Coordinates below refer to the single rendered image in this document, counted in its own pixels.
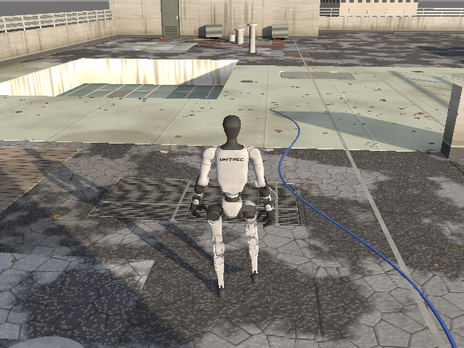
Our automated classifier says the robot right foot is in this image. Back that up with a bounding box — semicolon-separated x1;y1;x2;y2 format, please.
251;271;261;283

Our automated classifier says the robot left forearm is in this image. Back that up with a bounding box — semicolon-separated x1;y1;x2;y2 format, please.
191;176;205;204

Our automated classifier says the robot foot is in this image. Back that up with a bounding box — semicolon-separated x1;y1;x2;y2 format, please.
216;280;227;299
251;271;261;283

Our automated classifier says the robot right forearm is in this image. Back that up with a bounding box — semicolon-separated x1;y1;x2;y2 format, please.
259;176;273;211

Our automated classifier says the robot right upper arm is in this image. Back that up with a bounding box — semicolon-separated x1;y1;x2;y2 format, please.
247;146;266;188

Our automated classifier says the robot left foot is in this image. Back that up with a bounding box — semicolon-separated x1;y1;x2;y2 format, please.
216;280;227;299

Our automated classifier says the left robot hand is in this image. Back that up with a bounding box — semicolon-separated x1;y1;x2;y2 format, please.
190;202;207;218

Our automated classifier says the robot left upper arm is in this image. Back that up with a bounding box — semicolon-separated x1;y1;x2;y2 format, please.
197;146;217;186

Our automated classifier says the right robot hand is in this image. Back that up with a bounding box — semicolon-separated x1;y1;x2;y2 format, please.
257;209;275;228

